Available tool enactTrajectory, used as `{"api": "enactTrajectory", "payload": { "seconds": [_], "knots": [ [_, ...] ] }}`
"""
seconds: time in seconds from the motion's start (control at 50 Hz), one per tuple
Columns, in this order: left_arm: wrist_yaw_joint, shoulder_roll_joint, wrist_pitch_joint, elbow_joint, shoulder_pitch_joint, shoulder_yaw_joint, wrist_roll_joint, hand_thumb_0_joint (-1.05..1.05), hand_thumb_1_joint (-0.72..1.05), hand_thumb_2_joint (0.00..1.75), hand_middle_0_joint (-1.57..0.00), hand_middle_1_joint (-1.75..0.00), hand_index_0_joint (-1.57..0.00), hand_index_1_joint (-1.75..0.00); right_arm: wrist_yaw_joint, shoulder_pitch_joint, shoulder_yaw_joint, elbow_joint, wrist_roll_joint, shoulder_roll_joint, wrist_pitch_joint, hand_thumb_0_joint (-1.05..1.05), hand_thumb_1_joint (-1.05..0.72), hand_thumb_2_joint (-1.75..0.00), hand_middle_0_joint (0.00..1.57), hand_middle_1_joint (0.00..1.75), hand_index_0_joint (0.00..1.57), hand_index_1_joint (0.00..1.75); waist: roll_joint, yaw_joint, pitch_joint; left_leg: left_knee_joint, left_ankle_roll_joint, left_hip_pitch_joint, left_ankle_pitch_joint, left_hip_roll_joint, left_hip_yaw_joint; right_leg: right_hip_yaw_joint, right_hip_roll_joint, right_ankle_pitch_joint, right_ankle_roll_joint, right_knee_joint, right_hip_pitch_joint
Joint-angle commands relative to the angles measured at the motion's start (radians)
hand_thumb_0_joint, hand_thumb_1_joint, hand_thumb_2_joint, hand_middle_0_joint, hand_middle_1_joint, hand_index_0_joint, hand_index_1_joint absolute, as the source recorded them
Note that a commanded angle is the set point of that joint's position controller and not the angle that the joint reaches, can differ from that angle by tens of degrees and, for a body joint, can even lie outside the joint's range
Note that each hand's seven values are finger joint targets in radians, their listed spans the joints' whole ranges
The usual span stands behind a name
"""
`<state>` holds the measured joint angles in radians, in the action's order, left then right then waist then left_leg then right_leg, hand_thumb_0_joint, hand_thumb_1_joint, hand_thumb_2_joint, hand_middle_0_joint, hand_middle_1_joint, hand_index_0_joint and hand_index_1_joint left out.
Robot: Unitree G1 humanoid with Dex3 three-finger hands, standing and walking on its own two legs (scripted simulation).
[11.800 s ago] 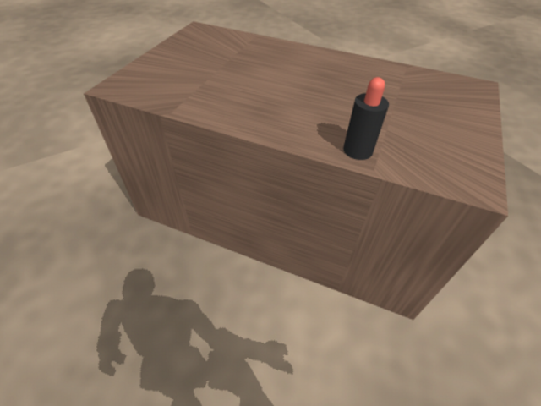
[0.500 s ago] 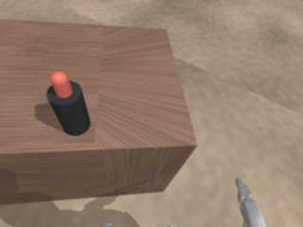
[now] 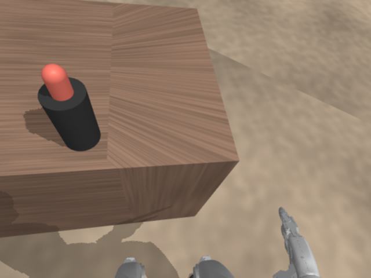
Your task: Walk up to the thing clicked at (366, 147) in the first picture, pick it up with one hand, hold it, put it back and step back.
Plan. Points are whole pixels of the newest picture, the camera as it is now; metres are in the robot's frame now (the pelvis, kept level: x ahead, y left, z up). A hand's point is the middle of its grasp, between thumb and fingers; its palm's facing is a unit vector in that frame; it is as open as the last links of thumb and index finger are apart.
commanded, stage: approach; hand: left
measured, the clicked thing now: (69, 108) +0.47 +0.21 +0.05
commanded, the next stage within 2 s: close in in 0.04 s
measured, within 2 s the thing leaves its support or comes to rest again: neither
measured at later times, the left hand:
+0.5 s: hand (52, 124) +0.45 +0.25 +0.02, palm faces +0.24 -0.97 +0.01, open 17.5 cm
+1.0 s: hand (71, 119) +0.47 +0.22 +0.01, palm faces +0.24 -0.97 +0.01, open 17.2 cm
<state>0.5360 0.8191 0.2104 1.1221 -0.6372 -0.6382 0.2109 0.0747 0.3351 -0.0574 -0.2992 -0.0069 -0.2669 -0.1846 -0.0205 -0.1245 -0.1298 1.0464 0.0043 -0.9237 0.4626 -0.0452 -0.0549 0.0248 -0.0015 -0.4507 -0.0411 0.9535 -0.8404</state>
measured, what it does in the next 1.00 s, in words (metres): stands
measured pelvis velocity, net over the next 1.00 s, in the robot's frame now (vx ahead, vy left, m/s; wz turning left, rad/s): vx -0.02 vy -0.01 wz -0.02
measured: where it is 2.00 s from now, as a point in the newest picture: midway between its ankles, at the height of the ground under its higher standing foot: outside the picture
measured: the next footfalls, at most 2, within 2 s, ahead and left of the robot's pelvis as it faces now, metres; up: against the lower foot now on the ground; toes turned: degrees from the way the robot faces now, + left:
none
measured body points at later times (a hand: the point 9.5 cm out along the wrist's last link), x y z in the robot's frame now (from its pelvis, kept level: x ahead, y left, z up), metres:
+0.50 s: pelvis +0.00 +0.00 -0.02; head +0.12 +0.03 +0.42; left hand +0.44 +0.31 +0.02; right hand +0.14 -0.26 -0.04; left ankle +0.02 +0.11 -0.67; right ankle +0.00 -0.15 -0.67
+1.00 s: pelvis -0.02 -0.01 -0.03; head +0.11 +0.03 +0.40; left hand +0.45 +0.27 +0.01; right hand +0.13 -0.27 -0.03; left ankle +0.02 +0.11 -0.67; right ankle +0.00 -0.15 -0.67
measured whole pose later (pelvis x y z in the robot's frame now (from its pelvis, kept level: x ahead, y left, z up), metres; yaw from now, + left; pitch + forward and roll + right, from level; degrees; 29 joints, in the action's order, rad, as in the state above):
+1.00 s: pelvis -0.02 -0.01 -0.03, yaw -1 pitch +22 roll -3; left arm 0.07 0.49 0.42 1.04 -0.72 -0.49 0.08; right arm -0.03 0.40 0.02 0.00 -0.05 -0.25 0.00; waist -0.02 -0.20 -0.12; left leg 1.18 0.02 -1.07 0.49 -0.06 -0.05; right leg 0.01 -0.02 -0.49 -0.03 1.11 -1.01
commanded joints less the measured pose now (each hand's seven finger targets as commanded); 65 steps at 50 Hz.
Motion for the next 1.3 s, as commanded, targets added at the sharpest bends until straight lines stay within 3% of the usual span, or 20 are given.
{"api": "enactTrajectory", "payload": {
  "seconds": [0.0, 0.1, 0.14, 0.2, 0.26, 0.34, 0.38, 0.4, 0.44, 0.48, 0.58, 0.64, 0.76, 0.82, 0.9, 0.94, 1.06, 1.1, 1.22, 1.28],
  "knots": [
    [-0.047, 0.215, 0.102, -0.243, -0.324, 0.008, 0.019, 0.00, -0.60, 0.07, -0.06, -0.05, -0.04, -0.06, 0.003, 0.068, 0.140, 0.182, -0.009, -0.196, -0.040, 0.00, 0.57, -0.04, 0.05, 0.05, 0.05, 0.05, 0.222, -0.028, -0.409, -0.089, 0.003, 0.428, -0.389, 0.002, -0.006, 0.038, -0.027, 0.243, 0.059, -0.063, -0.023],
    [-0.136, 0.139, 0.162, -0.337, -0.337, 0.032, -0.001, 0.00, -0.57, 0.07, -0.06, -0.04, -0.05, -0.05, -0.029, 0.077, 0.165, 0.251, -0.023, -0.199, -0.019, 0.00, 0.55, -0.05, 0.05, 0.05, 0.05, 0.05, 0.276, -0.014, -0.517, -0.048, 0.025, 0.515, -0.589, -0.011, -0.018, 0.042, -0.027, 0.315, 0.062, -0.025, -0.019],
    [-0.190, 0.179, 0.189, -0.427, -0.359, 0.005, -0.026, 0.00, -0.54, 0.03, -0.05, -0.03, -0.06, -0.03, -0.037, 0.101, 0.178, 0.258, -0.030, -0.196, -0.002, 0.00, 0.56, -0.04, 0.05, 0.05, 0.05, 0.05, 0.321, 0.006, -0.538, -0.037, 0.022, 0.501, -0.564, 0.000, -0.005, 0.029, -0.023, 0.322, 0.064, -0.019, 0.001],
    [-0.265, 0.118, 0.211, -0.438, -0.325, 0.006, -0.038, 0.00, -0.57, 0.01, -0.07, -0.03, -0.07, -0.03, -0.050, 0.080, 0.216, 0.261, -0.042, -0.203, 0.021, 0.00, 0.54, -0.05, 0.05, 0.05, 0.05, 0.05, 0.340, 0.024, -0.520, -0.044, 0.025, 0.475, -0.534, -0.003, -0.005, 0.030, -0.026, 0.302, 0.069, -0.006, 0.005],
    [-0.336, 0.061, 0.233, -0.499, -0.321, 0.018, -0.047, 0.00, -0.52, 0.01, -0.07, -0.02, -0.07, -0.02, -0.067, 0.062, 0.194, 0.270, -0.049, -0.159, 0.041, 0.00, 0.53, -0.05, 0.05, 0.05, 0.05, 0.05, 0.367, 0.056, -0.526, -0.046, 0.033, 0.469, -0.577, -0.010, -0.012, 0.034, -0.031, 0.300, 0.073, 0.015, 0.008],
    [-0.385, -0.040, 0.236, -0.437, -0.213, 0.058, -0.070, 0.00, -0.52, 0.01, -0.07, -0.03, -0.07, -0.02, -0.074, 0.079, 0.183, 0.284, -0.047, -0.126, 0.072, 0.00, 0.53, -0.05, 0.05, 0.05, 0.05, 0.05, 0.254, 0.030, -0.480, -0.028, 0.006, 0.349, -0.519, -0.002, 0.009, 0.021, -0.035, 0.365, 0.064, 0.017, 0.080],
    [-0.382, -0.103, 0.234, -0.420, -0.205, 0.111, -0.078, 0.00, -0.56, 0.00, -0.07, -0.02, -0.08, -0.02, -0.077, 0.059, 0.183, 0.316, -0.046, -0.121, 0.081, 0.00, 0.53, -0.05, 0.05, 0.05, 0.05, 0.05, 0.191, 0.011, -0.461, -0.028, -0.006, 0.287, -0.451, 0.001, 0.014, 0.013, -0.034, 0.357, 0.060, 0.016, 0.094],
    [-0.386, -0.051, 0.232, -0.411, -0.185, 0.065, -0.073, 0.00, -0.54, 0.00, -0.07, -0.02, -0.07, -0.02, -0.076, 0.049, 0.188, 0.342, -0.041, -0.135, 0.087, 0.00, 0.53, -0.05, 0.05, 0.05, 0.05, 0.05, 0.177, 0.020, -0.476, -0.030, -0.009, 0.272, -0.440, 0.004, 0.018, 0.010, -0.032, 0.361, 0.057, 0.017, 0.121],
    [-0.369, -0.157, 0.233, -0.401, -0.219, 0.136, -0.057, 0.00, -0.57, 0.00, -0.07, -0.02, -0.08, -0.01, -0.079, 0.038, 0.173, 0.392, -0.038, -0.118, 0.090, 0.00, 0.54, -0.05, 0.05, 0.05, 0.05, 0.05, 0.129, -0.009, -0.476, -0.032, -0.010, 0.275, -0.404, -0.001, 0.013, 0.013, -0.036, 0.331, 0.054, 0.019, 0.090],
    [-0.368, -0.147, 0.238, -0.396, -0.235, 0.126, -0.040, 0.00, -0.54, 0.00, -0.06, -0.02, -0.07, -0.01, -0.072, 0.091, 0.214, 0.373, -0.037, -0.155, 0.098, 0.00, 0.54, -0.05, 0.05, 0.05, 0.05, 0.05, 0.119, -0.028, -0.450, -0.027, -0.011, 0.269, -0.398, 0.000, 0.015, 0.010, -0.034, 0.337, 0.050, 0.020, 0.073],
    [-0.381, -0.166, 0.252, -0.400, -0.312, 0.174, -0.060, 0.00, -0.55, 0.00, -0.06, -0.01, -0.07, 0.00, -0.076, 0.162, 0.207, 0.393, -0.034, -0.148, 0.110, 0.00, 0.55, -0.04, 0.05, 0.05, 0.05, 0.05, 0.099, -0.066, -0.433, -0.014, -0.017, 0.282, -0.352, 0.009, 0.024, 0.000, -0.027, 0.328, 0.044, 0.017, 0.026],
    [-0.395, -0.095, 0.268, -0.466, -0.390, 0.157, -0.075, 0.00, -0.50, 0.01, -0.06, 0.00, -0.07, 0.00, -0.082, 0.175, 0.190, 0.395, -0.034, -0.138, 0.113, 0.00, 0.55, -0.04, 0.05, 0.05, 0.05, 0.05, 0.171, -0.049, -0.461, -0.009, -0.011, 0.318, -0.341, 0.014, 0.026, -0.003, -0.023, 0.300, 0.047, 0.018, 0.006],
    [-0.447, -0.107, 0.282, -0.390, -0.423, 0.157, -0.101, 0.00, -0.61, 0.02, -0.09, 0.00, -0.08, 0.00, -0.090, 0.111, 0.179, 0.426, -0.042, -0.117, 0.124, 0.00, 0.55, -0.05, 0.05, 0.05, 0.05, 0.05, 0.200, -0.032, -0.403, -0.025, -0.009, 0.226, -0.185, 0.022, 0.028, -0.007, -0.016, 0.177, 0.052, 0.013, 0.004],
    [-0.455, -0.137, 0.282, -0.357, -0.431, 0.179, -0.111, 0.00, -0.58, 0.00, -0.15, -0.01, -0.16, -0.01, -0.092, 0.074, 0.170, 0.469, -0.048, -0.121, 0.123, 0.00, 0.54, -0.04, 0.05, 0.05, 0.05, 0.05, 0.215, -0.038, -0.450, -0.020, -0.009, 0.235, -0.191, 0.018, 0.025, -0.004, -0.019, 0.180, 0.054, 0.020, 0.002],
    [-0.470, -0.011, 0.286, -0.314, -0.463, 0.107, -0.130, 0.00, -0.58, 0.02, -0.28, -0.12, -0.29, -0.12, -0.089, 0.077, 0.166, 0.496, -0.047, -0.130, 0.140, 0.00, 0.54, -0.04, 0.05, 0.05, 0.05, 0.05, 0.192, -0.029, -0.501, -0.015, -0.008, 0.211, -0.224, 0.016, 0.020, -0.002, -0.022, 0.208, 0.053, 0.034, 0.055],
    [-0.466, -0.062, 0.287, -0.308, -0.482, 0.135, -0.119, 0.00, -0.58, 0.03, -0.32, -0.15, -0.33, -0.14, -0.084, 0.095, 0.208, 0.471, -0.050, -0.155, 0.145, 0.00, 0.53, -0.04, 0.05, 0.05, 0.05, 0.05, 0.203, -0.055, -0.502, -0.007, -0.009, 0.228, -0.243, 0.013, 0.020, -0.005, -0.025, 0.224, 0.053, 0.036, 0.028],
    [-0.452, -0.136, 0.281, -0.200, -0.470, 0.185, -0.126, 0.00, -0.48, 0.10, -0.42, -0.23, -0.43, -0.23, -0.090, 0.109, 0.178, 0.511, -0.045, -0.143, 0.135, 0.00, 0.53, -0.04, 0.05, 0.05, 0.05, 0.05, 0.139, -0.105, -0.447, 0.002, -0.011, 0.219, -0.253, 0.007, 0.012, 0.010, -0.036, 0.230, 0.053, 0.046, -0.045],
    [-0.453, -0.125, 0.288, -0.229, -0.499, 0.187, -0.129, 0.00, -0.46, 0.13, -0.45, -0.26, -0.46, -0.25, -0.096, 0.145, 0.148, 0.482, -0.047, -0.114, 0.139, 0.00, 0.53, -0.04, 0.05, 0.05, 0.05, 0.05, 0.171, -0.098, -0.466, 0.001, -0.011, 0.224, -0.238, 0.011, 0.014, 0.007, -0.033, 0.219, 0.053, 0.048, -0.042],
    [-0.464, -0.080, 0.280, -0.291, -0.514, 0.175, -0.132, 0.00, -0.40, 0.24, -0.56, -0.38, -0.57, -0.38, -0.097, 0.154, 0.188, 0.491, -0.046, -0.150, 0.145, 0.00, 0.53, -0.04, 0.05, 0.05, 0.05, 0.05, 0.235, -0.080, -0.498, -0.003, 0.000, 0.283, -0.280, 0.012, 0.015, 0.012, -0.031, 0.232, 0.056, 0.048, -0.036],
    [-0.470, -0.120, 0.278, -0.349, -0.520, 0.188, -0.123, 0.00, -0.34, 0.29, -0.61, -0.43, -0.62, -0.43, -0.100, 0.153, 0.170, 0.494, -0.049, -0.130, 0.148, 0.00, 0.53, -0.05, 0.05, 0.05, 0.05, 0.05, 0.253, -0.067, -0.535, 0.003, 0.004, 0.315, -0.336, 0.008, 0.011, 0.014, -0.031, 0.262, 0.059, 0.054, -0.025]
  ]
}}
